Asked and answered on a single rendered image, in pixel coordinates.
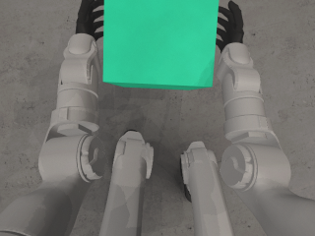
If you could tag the left robot upper arm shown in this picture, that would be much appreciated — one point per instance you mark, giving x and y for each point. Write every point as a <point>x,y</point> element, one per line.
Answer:
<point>68,167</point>

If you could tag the left robot hand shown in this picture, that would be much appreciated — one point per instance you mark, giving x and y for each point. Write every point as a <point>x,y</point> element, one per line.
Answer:
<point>86,18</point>

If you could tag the right robot hand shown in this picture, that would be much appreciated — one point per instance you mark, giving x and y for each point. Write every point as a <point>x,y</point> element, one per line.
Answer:
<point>233,32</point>

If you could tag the right robot thigh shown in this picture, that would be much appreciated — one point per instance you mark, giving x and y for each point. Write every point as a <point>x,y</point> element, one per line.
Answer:
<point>210,212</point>

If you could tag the carton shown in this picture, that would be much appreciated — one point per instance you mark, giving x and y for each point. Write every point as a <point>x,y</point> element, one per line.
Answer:
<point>159,44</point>

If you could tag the right robot forearm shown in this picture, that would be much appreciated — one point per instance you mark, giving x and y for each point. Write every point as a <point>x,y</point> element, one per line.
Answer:
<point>242,98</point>

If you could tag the left robot shin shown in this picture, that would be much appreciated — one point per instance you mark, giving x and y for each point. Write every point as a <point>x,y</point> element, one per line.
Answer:
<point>121,145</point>

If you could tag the left robot forearm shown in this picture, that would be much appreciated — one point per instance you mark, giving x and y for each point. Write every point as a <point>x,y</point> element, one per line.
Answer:
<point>77,92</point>

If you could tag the right robot upper arm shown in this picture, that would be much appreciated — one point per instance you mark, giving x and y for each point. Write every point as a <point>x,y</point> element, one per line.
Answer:
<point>260,175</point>

